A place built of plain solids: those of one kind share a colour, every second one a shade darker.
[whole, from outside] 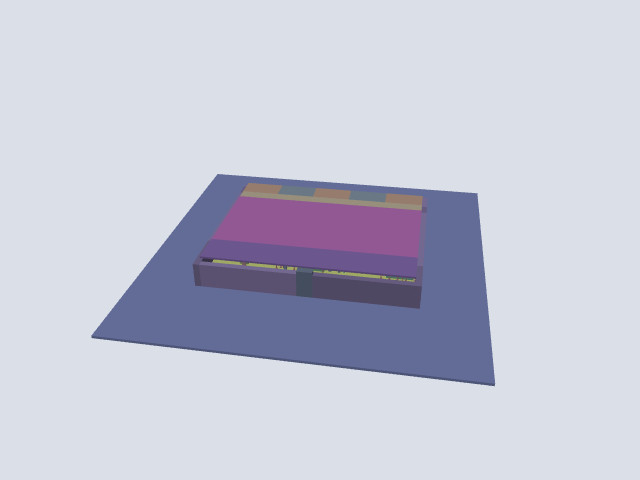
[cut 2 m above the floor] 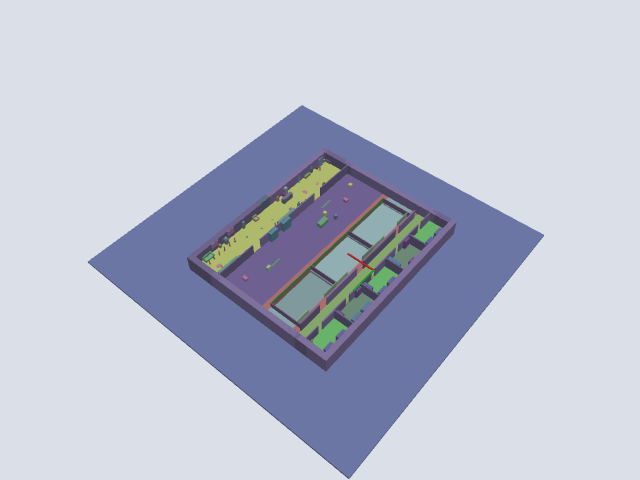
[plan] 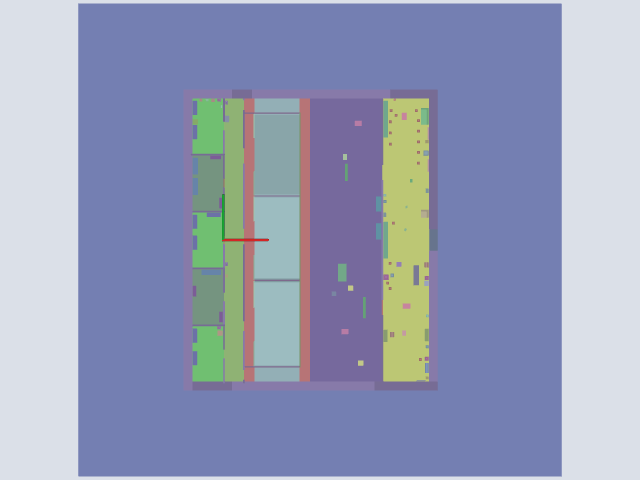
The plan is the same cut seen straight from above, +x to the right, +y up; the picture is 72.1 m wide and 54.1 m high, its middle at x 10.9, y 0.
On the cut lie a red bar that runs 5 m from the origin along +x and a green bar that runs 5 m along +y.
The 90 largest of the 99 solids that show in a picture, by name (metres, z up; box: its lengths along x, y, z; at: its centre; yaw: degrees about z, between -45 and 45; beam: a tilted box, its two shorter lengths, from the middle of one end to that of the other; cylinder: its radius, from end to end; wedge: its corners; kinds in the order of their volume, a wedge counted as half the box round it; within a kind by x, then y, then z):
{
 "ground_under_all_1": {"box": [54.5, 53.31, 0.4], "at": [10.9, 0.0, -0.75]},
 "wall_1": {"box": [1.0, 8.22, 3.92], "at": [-3.97, -12.84, 1.36]},
 "wall_2": {"box": [1.0, 8.22, 3.92], "at": [-3.97, -6.42, 1.36]},
 "wall_3": {"box": [1.0, 8.22, 3.92], "at": [-3.97, 0.0, 1.36]},
 "wall_4": {"box": [1.0, 8.22, 3.92], "at": [-3.97, 6.42, 1.36]},
 "wall_5": {"box": [1.0, 8.22, 3.92], "at": [-3.97, 12.84, 1.36]},
 "wall_6": {"box": [5.45, 1.0, 3.92], "at": [-1.75, -16.45, 1.36]},
 "wall_7": {"box": [3.85, 0.2, 3.92], "at": [-1.75, -9.63, 1.36]},
 "wall_8": {"box": [3.85, 0.2, 3.92], "at": [-1.75, -3.21, 1.36]},
 "wall_9": {"box": [3.85, 0.2, 3.92], "at": [-1.75, 3.21, 1.36]},
 "wall_10": {"box": [3.85, 0.2, 3.92], "at": [-1.75, 9.63, 1.36]},
 "wall_11": {"box": [5.45, 1.0, 3.92], "at": [-1.75, 16.45, 1.36]},
 "wall_12": {"box": [0.2, 2.84, 3.92], "at": [0.08, -14.73, 1.36]},
 "wall_13": {"box": [0.2, 2.84, 3.92], "at": [0.08, -10.95, 1.36]},
 "wall_14": {"box": [0.2, 5.47, 3.92], "at": [0.08, -9.63, 1.36]},
 "wall_15": {"box": [0.2, 2.84, 3.92], "at": [0.08, -8.31, 1.36]},
 "wall_16": {"box": [0.2, 2.84, 3.92], "at": [0.08, -4.53, 1.36]},
 "wall_17": {"box": [0.2, 5.47, 3.92], "at": [0.08, -3.21, 1.36]},
 "wall_18": {"box": [0.2, 2.84, 3.92], "at": [0.08, 4.53, 1.36]},
 "wall_19": {"box": [0.2, 2.84, 3.92], "at": [0.08, 8.31, 1.36]},
 "wall_20": {"box": [0.2, 2.84, 3.92], "at": [0.08, 10.95, 1.36]},
 "wall_21": {"box": [0.2, 2.84, 3.92], "at": [0.08, 14.73, 1.36]},
 "wall_22": {"box": [0.2, 2.84, 3.92], "at": [0.08, 14.73, 1.36]},
 "wall_23": {"box": [4.05, 1.0, 3.92], "at": [1.21, -16.45, 1.36]},
 "wall_24": {"box": [4.05, 1.0, 3.92], "at": [1.21, 16.45, 1.36]},
 "wall_25": {"box": [0.2, 4.4, 3.92], "at": [2.33, -12.46, 1.36]},
 "wall_26": {"box": [0.2, 8.67, 3.92], "at": [2.33, -4.82, 1.36]},
 "wall_27": {"box": [0.2, 7.37, 3.92], "at": [2.33, 4.95, 1.36]},
 "wall_28": {"box": [0.2, 4.32, 3.92], "at": [2.33, 12.49, 1.36]},
 "wall_29": {"box": [17.4, 1.0, 3.92], "at": [10.13, -16.45, 1.36]},
 "wall_30": {"box": [17.4, 1.0, 3.92], "at": [10.13, 16.45, 1.36]},
 "wall_31": {"box": [0.2, 7.69, 3.92], "at": [17.93, -12.31, 1.36]},
 "wall_32": {"box": [0.2, 13.52, 3.92], "at": [17.93, 0.0, 1.36]},
 "wall_33": {"box": [0.2, 7.69, 3.92], "at": [17.93, 12.31, 1.36]},
 "wall_34": {"box": [7.15, 1.0, 3.92], "at": [20.61, -16.45, 1.36]},
 "wall_35": {"box": [7.15, 1.0, 3.92], "at": [20.61, 16.45, 1.36]},
 "wall_36": {"box": [1.0, 15.75, 3.92], "at": [23.68, -9.08, 1.36]},
 "wall_37": {"box": [1.0, 15.75, 3.92], "at": [23.68, 9.08, 1.36]},
 "floor_yard_1": {"box": [8.15, 32.1, 1.12], "at": [13.86, 0.0, -0.04]},
 "floor_lobby_1": {"box": [5.35, 32.1, 1.12], "at": [20.61, 0.0, -0.04]},
 "ceil_hall_1": {"box": [15.6, 32.1, 0.3], "at": [10.13, 0.0, 4.02]},
 "floor_plot_1": {"box": [5.05, 9.35, 0.94], "at": [6.05, -9.43, -0.13]},
 "floor_plot_2": {"box": [5.05, 9.1, 0.86], "at": [6.05, 0.2, -0.17]},
 "floor_plot_3": {"box": [5.05, 8.95, 0.6], "at": [6.05, 9.62, -0.3]},
 "floor_walkway_1": {"box": [1.2, 32.1, 1.12], "at": [2.93, 0.0, -0.04]},
 "floor_walkway_2": {"box": [1.2, 32.1, 1.12], "at": [9.18, 0.0, -0.04]},
 "floor_back_corridor_1": {"box": [2.25, 32.1, 1.12], "at": [1.21, 0.0, -0.04]},
 "floor_store_1": {"box": [3.65, 6.42, 1.12], "at": [-1.75, -12.84, -0.04]},
 "floor_store_2": {"box": [3.65, 6.42, 1.12], "at": [-1.75, 0.0, -0.04]},
 "floor_store_3": {"box": [3.65, 6.42, 1.12], "at": [-1.75, 12.84, -0.04]},
 "floor_office_1": {"box": [3.65, 6.42, 1.12], "at": [-1.75, -6.42, -0.04]},
 "floor_office_2": {"box": [3.65, 6.42, 1.12], "at": [-1.75, 6.42, -0.04]},
 "ceil_lobby_1": {"box": [5.35, 32.1, 0.3], "at": [20.61, 0.0, 4.07]},
 "floor_baulk_1": {"box": [5.05, 1.95, 1.12], "at": [6.05, -15.07, -0.04]},
 "floor_baulk_2": {"box": [5.05, 0.4, 1.12], "at": [6.05, -4.55, -0.04]},
 "floor_baulk_3": {"box": [5.05, 0.4, 1.12], "at": [6.05, 4.95, -0.04]},
 "floor_baulk_4": {"box": [5.05, 1.95, 1.12], "at": [6.05, 15.07, -0.04]},
 "ceil_back_corridor_1": {"box": [2.25, 32.1, 0.3], "at": [1.21, 0.0, 3.92]},
 "ceil_store_1": {"box": [3.65, 6.42, 0.3], "at": [-1.75, -12.84, 3.92]},
 "ceil_store_2": {"box": [3.65, 6.42, 0.3], "at": [-1.75, 0.0, 3.92]},
 "ceil_store_3": {"box": [3.65, 6.42, 0.3], "at": [-1.75, 12.84, 3.92]},
 "ceil_office_1": {"box": [3.65, 6.42, 0.3], "at": [-1.75, -6.42, 3.92]},
 "ceil_office_2": {"box": [3.65, 6.42, 0.3], "at": [-1.75, 6.42, 3.92]},
 "shelves_store_1": {"box": [0.5, 1.6, 2.0], "at": [-3.19, -13.33, 1.52]},
 "shelves_store_2": {"box": [0.5, 1.6, 2.0], "at": [-3.19, -10.78, 1.52]},
 "shelves_store_3": {"box": [0.5, 1.6, 2.0], "at": [-3.19, -0.29, 1.52]},
 "shelves_store_4": {"box": [0.5, 1.6, 2.0], "at": [-3.19, 2.06, 1.52]},
 "shelves_store_5": {"box": [0.5, 1.6, 2.0], "at": [-3.19, 12.15, 1.52]},
 "shelves_store_6": {"box": [0.5, 1.6, 2.0], "at": [-3.19, 14.9, 1.52]},
 "shelves_store_7": {"box": [1.6, 0.5, 2.0], "at": [-1.07, 2.83, 1.52]},
 "door_leaf_1": {"box": [0.97, 2.4, 4.39], "at": [23.7, 0.0, 1.59]},
 "lockers_lobby_1": {"box": [0.5, 4.15, 1.8], "at": [18.31, -0.03, 1.42]},
 "lockers_lobby_2": {"box": [0.5, 4.15, 1.8], "at": [18.31, 13.62, 1.42]},
 "rail_far_1": {"box": [0.12, 28.72, 2.17], "at": [8.64, 0.0, 0.48]},
 "cabinets_office_1": {"box": [0.6, 1.9, 2.0], "at": [-3.14, 6.03, 1.52]},
 "cabinets_office_2": {"box": [0.6, 1.9, 2.0], "at": [-3.14, 8.33, 1.52]},
 "cabinets_office_3": {"box": [2.2, 0.6, 2.0], "at": [-1.37, -3.64, 1.52]},
 "rail_baulk_1": {"box": [6.15, 0.12, 2.17], "at": [5.51, -14.3, 0.48]},
 "rail_baulk_2": {"box": [6.15, 0.12, 2.17], "at": [5.51, 14.3, 0.48]},
 "rail_baulk_3": {"box": [5.05, 0.12, 2.17], "at": [6.06, -4.55, 0.48]},
 "rail_baulk_4": {"box": [5.05, 0.12, 2.17], "at": [6.06, 4.95, 0.48]},
 "cabinets_hall_1": {"box": [0.6, 1.85, 2.0], "at": [17.5, 0.97, 1.52]},
 "cabinets_hall_2": {"box": [0.6, 1.7, 2.0], "at": [17.5, 4.05, 1.52]},
 "shelf_office_1": {"box": [0.4, 1.2, 1.8], "at": [-0.25, -8.68, 1.42]},
 "shelf_office_2": {"box": [0.4, 1.2, 1.8], "at": [-0.25, 4.16, 1.42]},
 "rail_end_1": {"box": [0.12, 2.84, 2.17], "at": [3.47, -12.82, 0.48]},
 "rail_end_2": {"box": [0.12, 3.04, 2.17], "at": [3.47, -6.13, 0.48]},
 "console_hall_1": {"box": [0.95, 2.0, 0.79], "at": [13.4, -3.68, 0.91]},
 "desk_lobby_1": {"box": [0.6, 2.25, 1.05], "at": [21.75, -3.98, 1.04]},
 "step_cable_cover_1": {"box": [0.3, 2.4, 1.15], "at": [15.9, -7.61, -0.03]}
}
